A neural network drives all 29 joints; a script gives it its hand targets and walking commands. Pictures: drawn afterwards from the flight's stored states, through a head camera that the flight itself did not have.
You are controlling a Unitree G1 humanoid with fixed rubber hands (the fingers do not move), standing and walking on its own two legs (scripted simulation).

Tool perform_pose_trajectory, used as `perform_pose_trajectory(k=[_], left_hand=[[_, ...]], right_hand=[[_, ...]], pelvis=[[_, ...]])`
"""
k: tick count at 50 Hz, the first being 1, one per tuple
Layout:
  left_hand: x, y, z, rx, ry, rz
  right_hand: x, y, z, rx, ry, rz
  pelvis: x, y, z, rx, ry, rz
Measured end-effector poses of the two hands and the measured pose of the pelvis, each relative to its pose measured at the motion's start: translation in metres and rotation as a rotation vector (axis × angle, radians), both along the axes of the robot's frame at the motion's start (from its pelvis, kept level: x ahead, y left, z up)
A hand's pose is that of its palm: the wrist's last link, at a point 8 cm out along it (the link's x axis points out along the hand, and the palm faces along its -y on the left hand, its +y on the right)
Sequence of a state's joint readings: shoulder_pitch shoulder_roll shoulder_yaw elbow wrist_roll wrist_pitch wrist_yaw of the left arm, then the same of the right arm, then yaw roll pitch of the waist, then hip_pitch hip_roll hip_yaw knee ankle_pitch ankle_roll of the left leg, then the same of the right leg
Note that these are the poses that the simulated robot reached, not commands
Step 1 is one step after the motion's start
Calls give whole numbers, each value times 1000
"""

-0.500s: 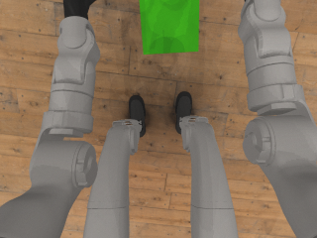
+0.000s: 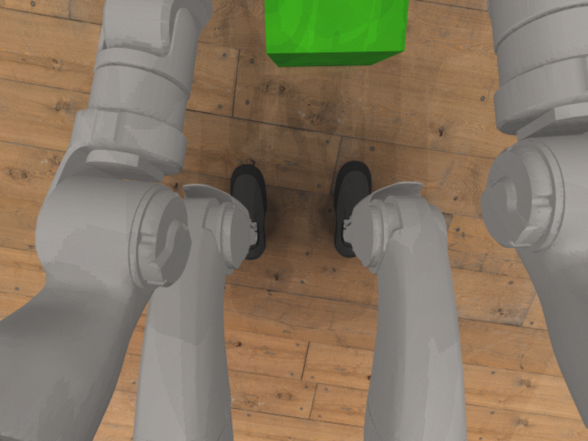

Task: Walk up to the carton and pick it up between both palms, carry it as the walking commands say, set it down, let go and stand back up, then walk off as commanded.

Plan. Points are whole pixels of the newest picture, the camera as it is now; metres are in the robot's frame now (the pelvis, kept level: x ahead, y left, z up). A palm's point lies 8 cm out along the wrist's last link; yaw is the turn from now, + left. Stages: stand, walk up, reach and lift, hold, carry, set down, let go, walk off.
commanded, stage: reach and lift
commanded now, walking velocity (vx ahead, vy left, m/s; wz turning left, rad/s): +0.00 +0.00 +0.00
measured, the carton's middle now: out of the picture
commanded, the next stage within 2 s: none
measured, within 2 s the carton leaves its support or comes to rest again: neither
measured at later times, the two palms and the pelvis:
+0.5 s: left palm out of the picture +0.55 +0.10 -0.30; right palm out of the picture +0.60 -0.19 -0.27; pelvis +0.01 +0.00 -0.10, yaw +1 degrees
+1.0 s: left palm out of the picture +0.58 +0.10 -0.35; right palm out of the picture +0.57 -0.19 -0.37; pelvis +0.02 +0.00 -0.15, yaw +1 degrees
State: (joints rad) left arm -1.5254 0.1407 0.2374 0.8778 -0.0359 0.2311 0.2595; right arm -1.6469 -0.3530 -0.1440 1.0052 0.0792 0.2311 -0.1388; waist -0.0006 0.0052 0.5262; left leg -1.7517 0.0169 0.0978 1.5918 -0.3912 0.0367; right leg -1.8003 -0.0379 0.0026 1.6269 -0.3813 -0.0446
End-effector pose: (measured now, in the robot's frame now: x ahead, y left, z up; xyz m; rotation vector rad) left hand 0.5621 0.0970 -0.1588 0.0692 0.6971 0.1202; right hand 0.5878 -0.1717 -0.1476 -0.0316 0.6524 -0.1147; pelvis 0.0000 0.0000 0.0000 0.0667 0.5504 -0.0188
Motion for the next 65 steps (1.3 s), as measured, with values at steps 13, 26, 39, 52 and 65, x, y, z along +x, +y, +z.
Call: perform_pose_trajectory(k=[13,26,39,52,65], left_hand=[[3,5,-70,-12,12,39],[-11,7,-145,-31,68,23],[11,7,-190,-17,85,9],[15,7,-189,-33,65,8],[15,3,-188,-20,58,-22]], right_hand=[[-2,-1,-78,1,17,4],[7,-16,-133,12,19,-26],[-17,-15,-220,-4,108,18],[-14,-13,-219,-27,105,25],[-8,-5,-213,-34,84,58]], pelvis=[[6,-3,-60,7,16,4],[7,-2,-108,9,42,8],[17,-1,-151,8,59,13],[19,0,-153,6,56,13],[19,0,-153,6,56,12]])
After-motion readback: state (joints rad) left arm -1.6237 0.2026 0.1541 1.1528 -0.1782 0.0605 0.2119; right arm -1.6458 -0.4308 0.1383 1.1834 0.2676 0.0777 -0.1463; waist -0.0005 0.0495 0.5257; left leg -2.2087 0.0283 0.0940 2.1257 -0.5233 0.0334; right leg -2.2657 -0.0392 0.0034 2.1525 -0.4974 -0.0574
